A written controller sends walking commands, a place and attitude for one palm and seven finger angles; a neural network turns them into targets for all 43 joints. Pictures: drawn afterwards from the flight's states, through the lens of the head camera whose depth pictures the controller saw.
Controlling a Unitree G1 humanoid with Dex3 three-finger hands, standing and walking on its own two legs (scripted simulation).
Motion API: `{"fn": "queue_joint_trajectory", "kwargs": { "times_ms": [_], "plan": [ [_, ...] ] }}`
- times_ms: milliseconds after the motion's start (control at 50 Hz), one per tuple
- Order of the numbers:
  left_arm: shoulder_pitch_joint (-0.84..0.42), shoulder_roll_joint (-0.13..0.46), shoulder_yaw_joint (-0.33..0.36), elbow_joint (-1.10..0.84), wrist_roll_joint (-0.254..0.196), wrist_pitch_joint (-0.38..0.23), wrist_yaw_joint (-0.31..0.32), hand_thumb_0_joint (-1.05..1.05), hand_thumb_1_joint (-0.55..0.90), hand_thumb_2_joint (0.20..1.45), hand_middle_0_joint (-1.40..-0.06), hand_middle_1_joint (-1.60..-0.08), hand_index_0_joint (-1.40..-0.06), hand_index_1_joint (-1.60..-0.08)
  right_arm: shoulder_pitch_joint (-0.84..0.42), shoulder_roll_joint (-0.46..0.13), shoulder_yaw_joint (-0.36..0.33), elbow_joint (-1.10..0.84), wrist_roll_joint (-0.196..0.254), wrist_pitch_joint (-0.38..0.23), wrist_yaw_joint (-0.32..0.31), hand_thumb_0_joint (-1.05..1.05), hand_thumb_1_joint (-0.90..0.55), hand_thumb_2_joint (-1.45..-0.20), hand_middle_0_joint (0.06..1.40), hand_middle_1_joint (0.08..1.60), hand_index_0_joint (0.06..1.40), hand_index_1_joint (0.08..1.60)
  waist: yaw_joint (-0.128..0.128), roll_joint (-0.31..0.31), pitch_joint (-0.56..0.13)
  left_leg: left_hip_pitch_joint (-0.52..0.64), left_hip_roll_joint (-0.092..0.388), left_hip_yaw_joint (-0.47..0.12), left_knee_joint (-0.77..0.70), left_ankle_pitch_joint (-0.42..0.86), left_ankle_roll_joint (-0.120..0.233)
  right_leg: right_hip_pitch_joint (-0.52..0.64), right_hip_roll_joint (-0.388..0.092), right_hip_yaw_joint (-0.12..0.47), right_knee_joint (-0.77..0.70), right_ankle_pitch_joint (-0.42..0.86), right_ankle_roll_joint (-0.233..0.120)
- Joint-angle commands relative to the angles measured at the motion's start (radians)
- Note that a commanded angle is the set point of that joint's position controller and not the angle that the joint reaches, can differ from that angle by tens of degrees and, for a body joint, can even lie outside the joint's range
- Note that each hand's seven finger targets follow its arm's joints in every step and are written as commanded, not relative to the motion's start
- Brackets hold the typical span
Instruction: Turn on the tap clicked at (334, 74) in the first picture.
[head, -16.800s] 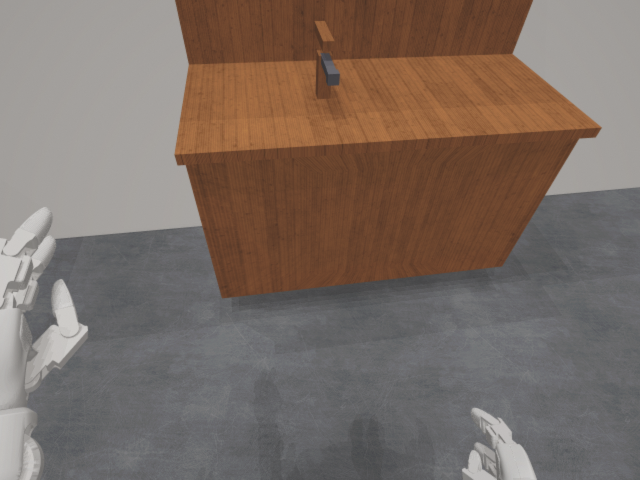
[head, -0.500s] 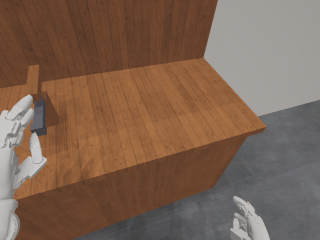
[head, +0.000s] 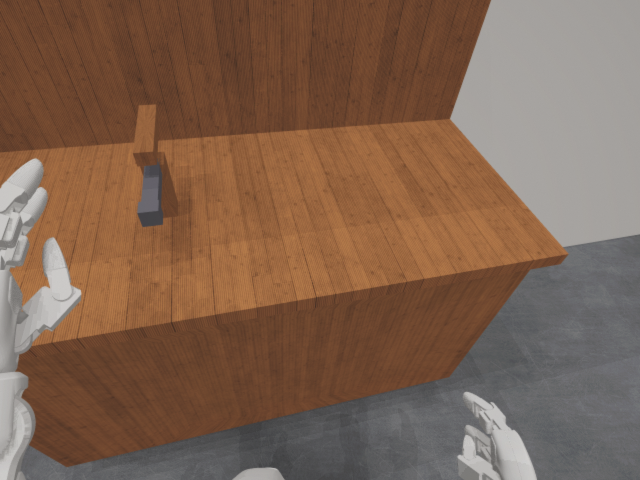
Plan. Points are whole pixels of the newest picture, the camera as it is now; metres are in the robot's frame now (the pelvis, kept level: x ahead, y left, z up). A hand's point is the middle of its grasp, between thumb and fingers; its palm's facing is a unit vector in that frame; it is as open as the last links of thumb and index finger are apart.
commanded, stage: come to a stop and stand still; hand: left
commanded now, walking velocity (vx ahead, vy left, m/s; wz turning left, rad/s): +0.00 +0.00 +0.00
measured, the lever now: (150, 213) +0.43 +0.30 +0.07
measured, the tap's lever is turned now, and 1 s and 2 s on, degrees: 0 0 0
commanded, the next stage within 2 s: look again from close up in 0.82 s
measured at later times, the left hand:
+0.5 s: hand (25, 334) +0.17 +0.27 +0.18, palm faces +0.38 -0.86 -0.34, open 7.5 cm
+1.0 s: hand (31, 339) +0.17 +0.27 +0.18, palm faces +0.39 -0.83 -0.40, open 7.5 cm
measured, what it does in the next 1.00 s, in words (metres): steps on the spot: left foot, then right foot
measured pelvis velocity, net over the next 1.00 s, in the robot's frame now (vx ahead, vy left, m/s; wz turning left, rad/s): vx -0.05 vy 0.03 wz -0.03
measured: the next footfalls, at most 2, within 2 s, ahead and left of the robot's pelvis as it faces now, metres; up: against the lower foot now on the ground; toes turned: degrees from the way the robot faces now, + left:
left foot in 0.34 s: +0.03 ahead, +0.13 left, +0.00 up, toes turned +0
right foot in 0.56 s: +0.03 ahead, -0.06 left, +0.00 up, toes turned +2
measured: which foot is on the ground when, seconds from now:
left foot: down 0.00-0.18, up 0.20-0.32, down 0.34-1.00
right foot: down 0.00-0.36, up 0.38-0.54, down 0.56-1.00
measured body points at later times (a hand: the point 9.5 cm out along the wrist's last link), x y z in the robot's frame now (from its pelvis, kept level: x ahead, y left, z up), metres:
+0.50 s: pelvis -0.06 +0.03 +0.00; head -0.06 +0.05 +0.45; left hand +0.15 +0.31 +0.20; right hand +0.10 -0.19 -0.07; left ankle +0.00 +0.12 -0.73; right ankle +0.01 -0.08 -0.71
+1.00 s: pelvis -0.05 +0.03 +0.01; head -0.05 +0.03 +0.46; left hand +0.14 +0.31 +0.20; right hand +0.10 -0.20 -0.08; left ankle -0.01 +0.13 -0.73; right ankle -0.01 -0.07 -0.73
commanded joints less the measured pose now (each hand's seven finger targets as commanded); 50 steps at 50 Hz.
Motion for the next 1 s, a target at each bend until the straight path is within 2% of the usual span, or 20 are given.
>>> {"fn": "queue_joint_trajectory", "kwargs": {
  "times_ms": [0, 40, 120, 140, 160, 180, 220, 280, 300, 340, 380, 420, 520, 560, 620, 680, 760, 800, 880, 980],
  "plan": [
    [-0.145, 0.161, 0.087, -0.238, -0.005, -0.039, 0.009, 0.000, 0.900, 0.900, -0.200, -0.300, -0.200, -0.300, -0.083, -0.122, -0.061, -0.147, 0.015, -0.045, -0.010, 0.000, -0.900, -0.900, 0.200, 0.300, 0.200, 0.300, -0.027, 0.189, -0.140, -0.037, 0.128, -0.126, -0.300, -0.437, -0.004, 0.051, 0.063, -0.079, 0.120, -0.166, -0.018],
    [-0.152, 0.169, 0.104, -0.225, -0.004, -0.031, 0.009, 0.000, 0.900, 0.900, -0.200, -0.300, -0.200, -0.300, -0.080, -0.121, -0.073, -0.157, 0.017, -0.044, -0.002, 0.000, -0.900, -0.900, 0.200, 0.300, 0.200, 0.300, -0.013, 0.243, -0.134, -0.225, 0.185, -0.147, -0.390, -0.510, 0.017, 0.207, 0.104, -0.123, 0.276, -0.142, -0.004],
    [-0.088, 0.187, 0.113, -0.244, 0.000, -0.039, 0.000, 0.000, 0.900, 0.900, -0.200, -0.300, -0.200, -0.300, -0.084, -0.114, -0.066, -0.168, 0.010, -0.037, 0.010, 0.000, -0.900, -0.900, 0.200, 0.300, 0.200, 0.300, 0.000, 0.053, -0.116, -0.101, 0.095, -0.031, -0.107, -0.391, -0.008, 0.140, 0.007, -0.026, -0.122, -0.141, -0.057],
    [-0.085, 0.206, 0.117, -0.255, 0.003, -0.039, -0.002, 0.000, 0.900, 0.900, -0.200, -0.300, -0.200, -0.300, -0.083, -0.109, -0.067, -0.165, 0.013, -0.031, 0.005, 0.000, -0.900, -0.900, 0.200, 0.300, 0.200, 0.300, -0.005, -0.139, -0.095, -0.021, -0.016, 0.061, 0.199, -0.302, -0.042, -0.060, -0.088, 0.185, -0.270, -0.324, -0.120],
    [-0.082, 0.188, 0.095, -0.274, -0.010, -0.029, -0.007, 0.000, 0.900, 0.900, -0.200, -0.300, -0.200, -0.300, -0.097, -0.120, -0.070, -0.166, 0.013, -0.034, -0.005, 0.000, -0.900, -0.900, 0.200, 0.300, 0.200, 0.300, -0.006, -0.281, -0.036, 0.064, -0.060, -0.043, 0.559, -0.181, -0.052, -0.379, -0.265, 0.535, -0.440, -0.594, -0.232],
    [-0.128, 0.191, 0.093, -0.266, -0.015, -0.021, -0.005, 0.000, 0.900, 0.900, -0.200, -0.300, -0.200, -0.300, -0.095, -0.116, -0.063, -0.136, 0.007, -0.029, -0.001, 0.000, -0.900, -0.900, 0.200, 0.300, 0.200, 0.300, -0.029, -0.298, -0.006, 0.051, -0.036, -0.133, 0.720, -0.126, -0.054, -0.462, -0.338, 0.619, -0.470, -0.588, -0.292],
    [-0.158, 0.194, 0.093, -0.253, -0.022, -0.018, 0.020, 0.000, 0.900, 0.900, -0.200, -0.300, -0.200, -0.300, -0.090, -0.072, -0.018, -0.097, -0.005, -0.036, -0.004, 0.000, -0.900, -0.900, 0.200, 0.300, 0.200, 0.300, -0.060, -0.139, -0.047, 0.042, 0.031, -0.136, 0.465, -0.116, -0.036, -0.348, -0.265, 0.362, -0.340, -0.423, -0.199],
    [-0.183, 0.173, 0.071, -0.233, -0.008, -0.023, 0.037, 0.000, 0.900, 0.900, -0.200, -0.300, -0.200, -0.300, -0.067, -0.096, -0.033, -0.093, -0.002, -0.072, -0.034, 0.000, -0.900, -0.900, 0.200, 0.300, 0.200, 0.300, -0.050, -0.002, -0.102, 0.210, -0.030, -0.016, -0.145, -0.042, -0.015, -0.150, -0.107, 0.154, -0.139, -0.201, -0.091],
    [-0.197, 0.143, 0.052, -0.217, -0.010, -0.035, 0.039, 0.000, 0.900, 0.900, -0.200, -0.300, -0.200, -0.300, -0.036, -0.107, -0.038, -0.092, -0.001, -0.085, -0.035, 0.000, -0.900, -0.900, 0.200, 0.300, 0.200, 0.300, -0.044, 0.057, -0.131, 0.226, 0.008, -0.048, -0.246, 0.035, -0.010, -0.057, -0.051, 0.076, -0.003, -0.093, -0.053],
    [-0.175, 0.164, 0.064, -0.246, -0.007, -0.038, 0.037, 0.000, 0.900, 0.900, -0.200, -0.300, -0.200, -0.300, -0.055, -0.149, -0.073, -0.133, 0.009, -0.089, -0.029, 0.000, -0.900, -0.900, 0.200, 0.300, 0.200, 0.300, -0.017, 0.203, -0.160, 0.214, 0.218, -0.264, -0.283, 0.240, 0.072, -0.102, 0.052, -0.031, 0.265, -0.114, 0.009],
    [-0.121, 0.212, 0.126, -0.321, -0.021, -0.043, 0.025, 0.000, 0.900, 0.900, -0.200, -0.300, -0.200, -0.300, -0.087, -0.103, -0.067, -0.130, 0.002, -0.087, -0.012, 0.000, -0.900, -0.900, 0.200, 0.300, 0.200, 0.300, -0.056, 0.320, -0.108, 0.099, 0.261, -0.446, -0.400, -0.033, 0.096, -0.129, 0.042, 0.038, 0.419, -0.161, 0.010],
    [0.000, 0.174, 0.106, -0.339, -0.014, -0.056, 0.024, 0.000, 0.900, 0.900, -0.200, -0.300, -0.200, -0.300, -0.079, -0.122, -0.071, -0.140, 0.003, -0.083, 0.006, 0.000, -0.900, -0.900, 0.200, 0.300, 0.200, 0.300, -0.038, 0.114, -0.097, 0.076, 0.235, -0.334, -0.340, 0.032, 0.107, -0.074, 0.016, 0.012, 0.279, -0.084, -0.003],
    [0.056, 0.203, 0.141, -0.220, -0.014, -0.053, 0.023, 0.000, 0.900, 0.900, -0.200, -0.300, -0.200, -0.300, -0.053, -0.128, -0.056, -0.149, 0.001, -0.044, -0.002, 0.000, -0.900, -0.900, 0.200, 0.300, 0.200, 0.300, -0.038, 0.139, -0.122, -0.079, 0.166, -0.224, -0.303, -0.294, 0.031, 0.240, 0.038, -0.065, -0.145, -0.028, -0.018],
    [0.005, 0.194, 0.127, -0.147, -0.011, -0.043, 0.025, 0.000, 0.900, 0.900, -0.200, -0.300, -0.200, -0.300, -0.041, -0.129, -0.062, -0.139, 0.002, -0.029, -0.015, 0.000, -0.900, -0.900, 0.200, 0.300, 0.200, 0.300, -0.039, 0.053, -0.111, -0.124, 0.101, -0.151, -0.227, -0.341, 0.015, 0.245, -0.003, 0.010, -0.183, -0.128, -0.051],
    [-0.010, 0.173, 0.077, -0.172, -0.028, -0.020, 0.023, 0.000, 0.900, 0.900, -0.200, -0.300, -0.200, -0.300, -0.045, -0.121, -0.061, -0.140, 0.012, -0.026, -0.026, 0.000, -0.900, -0.900, 0.200, 0.300, 0.200, 0.300, -0.050, -0.091, -0.088, 0.045, 0.007, -0.090, 0.078, -0.089, 0.002, -0.052, -0.176, 0.294, -0.304, -0.317, -0.158],
    [-0.036, 0.179, 0.073, -0.224, -0.033, -0.022, 0.039, 0.000, 0.900, 0.900, -0.200, -0.300, -0.200, -0.300, -0.059, -0.110, -0.040, -0.124, 0.009, -0.038, -0.035, 0.000, -0.900, -0.900, 0.200, 0.300, 0.200, 0.300, -0.050, -0.027, -0.115, 0.151, 0.014, -0.106, -0.070, -0.062, -0.003, -0.089, -0.146, 0.191, -0.241, -0.271, -0.124],
    [-0.070, 0.181, 0.076, -0.290, -0.010, -0.026, 0.050, 0.000, 0.900, 0.900, -0.200, -0.300, -0.200, -0.300, -0.080, -0.133, -0.046, -0.134, 0.008, -0.035, -0.044, 0.000, -0.900, -0.900, 0.200, 0.300, 0.200, 0.300, -0.040, 0.181, -0.043, -0.036, 0.167, -0.355, -0.411, -0.432, 0.045, 0.021, 0.038, 0.019, -0.009, -0.173, -0.017],
    [-0.062, 0.194, 0.095, -0.287, -0.005, -0.035, 0.052, 0.000, 0.900, 0.900, -0.200, -0.300, -0.200, -0.300, -0.082, -0.114, -0.045, -0.140, 0.004, -0.042, -0.047, 0.000, -0.900, -0.900, 0.200, 0.300, 0.200, 0.300, -0.033, 0.229, -0.054, -0.057, 0.199, -0.377, -0.448, -0.391, 0.053, 0.091, 0.044, -0.009, 0.077, -0.042, -0.001],
    [0.041, 0.184, 0.112, -0.215, -0.003, -0.041, 0.048, 0.000, 0.900, 0.900, -0.200, -0.300, -0.200, -0.300, -0.066, -0.108, -0.047, -0.147, 0.004, -0.045, -0.034, 0.000, -0.900, -0.900, 0.200, 0.300, 0.200, 0.300, -0.027, 0.086, -0.113, -0.051, 0.122, -0.231, -0.335, -0.267, 0.025, 0.237, 0.017, -0.006, -0.158, 0.005, -0.013],
    [0.016, 0.145, 0.060, -0.180, -0.023, -0.033, 0.044, 0.000, 0.900, 0.900, -0.200, -0.300, -0.200, -0.300, -0.057, -0.119, -0.049, -0.129, 0.002, -0.040, -0.034, 0.000, -0.900, -0.900, 0.200, 0.300, 0.200, 0.300, -0.042, -0.019, -0.095, 0.110, 0.030, -0.143, -0.080, -0.046, -0.006, -0.029, -0.117, 0.236, -0.330, -0.191, -0.087]
  ]
}}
